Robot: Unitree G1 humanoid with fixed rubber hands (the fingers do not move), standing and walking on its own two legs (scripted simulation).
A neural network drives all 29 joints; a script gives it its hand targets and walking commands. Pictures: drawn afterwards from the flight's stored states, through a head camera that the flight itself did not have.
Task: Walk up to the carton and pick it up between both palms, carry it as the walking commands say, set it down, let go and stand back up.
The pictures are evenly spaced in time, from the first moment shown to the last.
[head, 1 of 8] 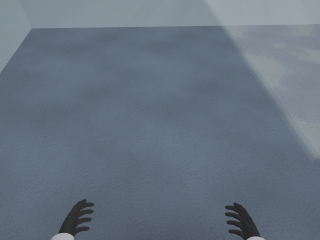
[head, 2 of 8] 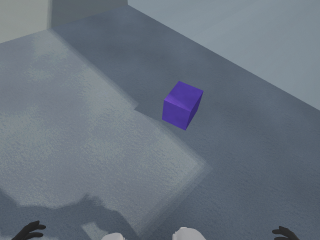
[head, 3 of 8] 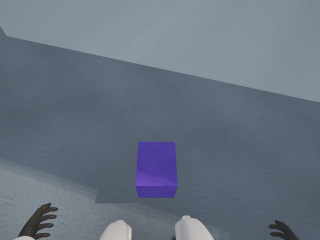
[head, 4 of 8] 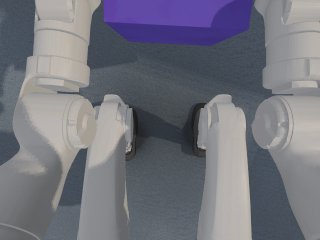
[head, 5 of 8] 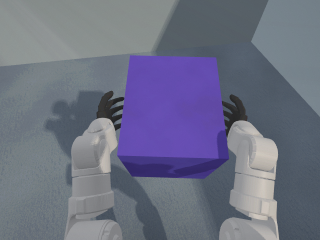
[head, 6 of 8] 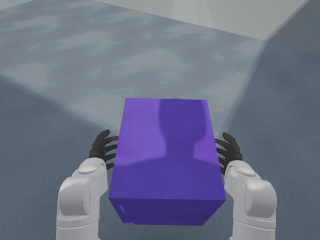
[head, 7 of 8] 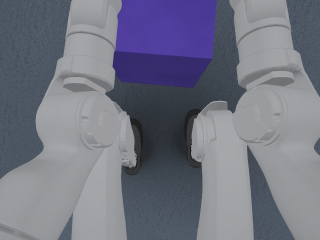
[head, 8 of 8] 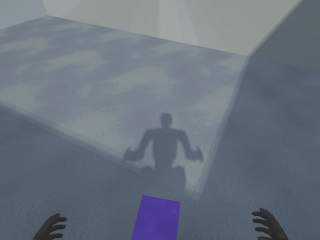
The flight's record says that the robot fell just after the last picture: no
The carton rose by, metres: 0.71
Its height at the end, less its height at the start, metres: +0.00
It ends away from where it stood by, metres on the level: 0.84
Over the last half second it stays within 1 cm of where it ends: yes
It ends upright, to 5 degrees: yes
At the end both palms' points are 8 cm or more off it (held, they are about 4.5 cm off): yes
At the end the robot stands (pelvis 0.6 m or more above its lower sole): yes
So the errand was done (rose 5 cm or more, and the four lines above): yes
